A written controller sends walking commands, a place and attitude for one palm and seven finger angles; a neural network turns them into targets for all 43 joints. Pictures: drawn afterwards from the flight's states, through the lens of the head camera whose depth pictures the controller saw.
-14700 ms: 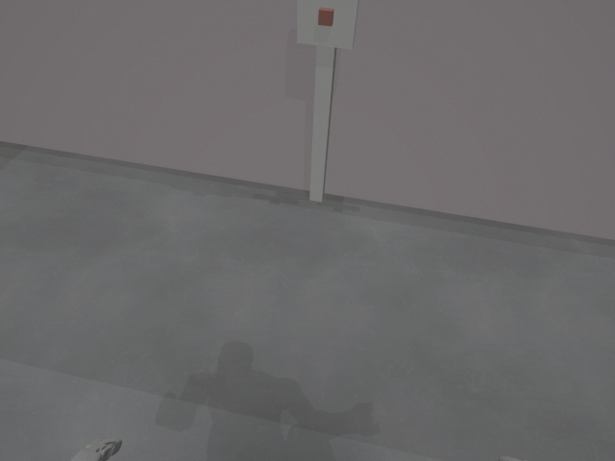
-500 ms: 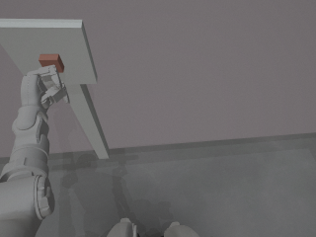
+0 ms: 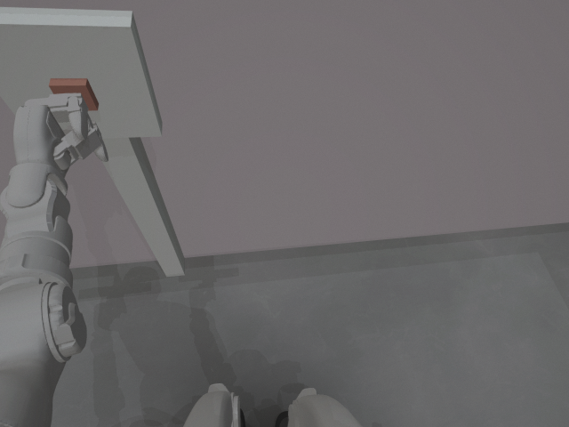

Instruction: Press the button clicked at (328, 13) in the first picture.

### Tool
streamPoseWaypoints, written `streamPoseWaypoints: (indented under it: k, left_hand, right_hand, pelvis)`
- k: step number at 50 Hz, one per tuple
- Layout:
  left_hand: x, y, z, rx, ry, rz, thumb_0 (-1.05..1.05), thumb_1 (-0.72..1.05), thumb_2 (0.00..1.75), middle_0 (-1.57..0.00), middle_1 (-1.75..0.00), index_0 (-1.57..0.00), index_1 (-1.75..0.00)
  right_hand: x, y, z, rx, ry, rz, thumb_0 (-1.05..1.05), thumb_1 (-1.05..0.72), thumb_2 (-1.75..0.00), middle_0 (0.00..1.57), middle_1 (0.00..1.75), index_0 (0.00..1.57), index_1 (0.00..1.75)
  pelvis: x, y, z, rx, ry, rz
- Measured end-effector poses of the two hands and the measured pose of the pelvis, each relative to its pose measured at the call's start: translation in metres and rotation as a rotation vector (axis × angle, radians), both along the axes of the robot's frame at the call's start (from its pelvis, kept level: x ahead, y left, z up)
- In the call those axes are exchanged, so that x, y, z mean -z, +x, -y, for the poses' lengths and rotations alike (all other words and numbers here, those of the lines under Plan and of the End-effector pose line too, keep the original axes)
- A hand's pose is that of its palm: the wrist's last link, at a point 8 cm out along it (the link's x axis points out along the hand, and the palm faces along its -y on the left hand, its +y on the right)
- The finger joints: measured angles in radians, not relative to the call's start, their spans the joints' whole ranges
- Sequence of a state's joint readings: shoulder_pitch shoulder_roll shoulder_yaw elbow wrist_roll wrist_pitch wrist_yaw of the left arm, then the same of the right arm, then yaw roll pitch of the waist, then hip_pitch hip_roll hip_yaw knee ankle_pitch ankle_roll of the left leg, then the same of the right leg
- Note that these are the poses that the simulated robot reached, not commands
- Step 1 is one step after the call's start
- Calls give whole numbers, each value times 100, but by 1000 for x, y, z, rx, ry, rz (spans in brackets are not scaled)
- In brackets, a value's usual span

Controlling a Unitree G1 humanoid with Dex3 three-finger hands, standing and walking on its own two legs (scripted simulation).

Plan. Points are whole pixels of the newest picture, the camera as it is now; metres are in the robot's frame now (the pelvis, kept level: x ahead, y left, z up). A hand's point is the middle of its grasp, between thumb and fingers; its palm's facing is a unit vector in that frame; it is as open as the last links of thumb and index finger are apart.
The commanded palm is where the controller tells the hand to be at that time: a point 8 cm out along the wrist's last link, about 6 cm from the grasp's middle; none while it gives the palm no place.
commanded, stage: press the button with the knuckle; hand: left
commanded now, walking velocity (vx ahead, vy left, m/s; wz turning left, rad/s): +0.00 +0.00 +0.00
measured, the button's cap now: (75, 91) +0.54 +0.25 +0.11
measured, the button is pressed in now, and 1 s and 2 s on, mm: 7 0 0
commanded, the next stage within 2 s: hold the button down briefly in 0.14 s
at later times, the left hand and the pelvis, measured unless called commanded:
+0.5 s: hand (93, 134) +0.49 +0.23 +0.08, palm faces +0.09 -1.00 -0.02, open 3.5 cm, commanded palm +0.51 +0.27 +0.08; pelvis -0.03 +0.00 -0.02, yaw +1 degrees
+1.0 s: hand (93, 142) +0.48 +0.23 +0.08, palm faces +0.11 -0.99 +0.00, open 3.4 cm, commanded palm +0.44 +0.26 +0.08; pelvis -0.01 +0.00 +0.00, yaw -1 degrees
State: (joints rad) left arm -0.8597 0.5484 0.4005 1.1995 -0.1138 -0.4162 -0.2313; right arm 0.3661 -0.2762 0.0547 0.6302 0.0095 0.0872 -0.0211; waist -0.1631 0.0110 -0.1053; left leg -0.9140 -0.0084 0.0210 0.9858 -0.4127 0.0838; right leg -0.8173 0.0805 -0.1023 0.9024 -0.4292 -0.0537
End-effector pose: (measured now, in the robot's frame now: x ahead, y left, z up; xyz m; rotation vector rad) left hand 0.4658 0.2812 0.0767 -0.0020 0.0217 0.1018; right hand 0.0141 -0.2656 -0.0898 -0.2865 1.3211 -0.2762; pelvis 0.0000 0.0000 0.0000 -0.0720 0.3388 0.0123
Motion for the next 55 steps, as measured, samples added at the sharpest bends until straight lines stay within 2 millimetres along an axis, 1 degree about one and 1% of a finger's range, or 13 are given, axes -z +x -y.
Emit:
streamPoseWaypoints:
  k: [7, 22, 28, 33, 39, 45, 50, 55]
  left_hand:
    - [0, 1, -2, 14, 10, -1, 2, 87, 93, -130, -150, -152, -150]
    - [-1, 2, -2, 7, 16, -10, 1, 84, 96, -130, -150, -154, -150]
    - [-1, 2, -2, 4, 18, -12, 1, 84, 96, -130, -150, -154, -150]
    - [-1, 1, -2, 0, 15, -13, 1, 84, 96, -130, -150, -154, -150]
    - [0, 0, -1, -13, 8, -9, 1, 86, 94, -130, -150, -153, -150]
    - [1, -6, 0, -11, 3, -1, 2, 88, 91, -130, -150, -151, -150]
    - [1, -12, 1, -11, 1, -1, 2, 89, 90, -130, -150, -145, -150]
    - [4, -23, 3, -11, -2, -1, 2, 90, 90, -130, -150, -138, -150]
  right_hand:
    - [1, -14, 0, -9, -12, -18, 0, -90, -89, 21, 30, 21, 30]
    - [4, -48, 3, -26, -34, -23, 0, -90, -89, 21, 30, 21, 30]
    - [5, -57, 4, -27, -36, -25, 0, -90, -89, 21, 30, 21, 30]
    - [6, -59, 4, -30, -31, -28, 0, -90, -89, 21, 30, 21, 30]
    - [5, -56, 3, -24, -19, -24, 0, -90, -89, 21, 30, 21, 30]
    - [3, -44, 0, -6, 1, -12, 0, -90, -89, 21, 30, 21, 30]
    - [1, -26, -3, 3, 18, 11, 0, -90, -89, 21, 30, 21, 30]
    - [-1, 0, -7, 4, 39, 52, 0, -90, -89, 20, 30, 21, 30]
  pelvis:
    - [4, -9, 0, -10, -8, -10]
    - [15, -30, 3, -19, -17, -32]
    - [17, -35, 4, -19, -19, -37]
    - [18, -36, 5, -18, -18, -40]
    - [16, -34, 5, -13, -16, -36]
    - [10, -25, 3, 0, -10, -18]
    - [3, -15, 1, 9, -4, -2]
    - [-3, -2, -2, 18, 4, 18]
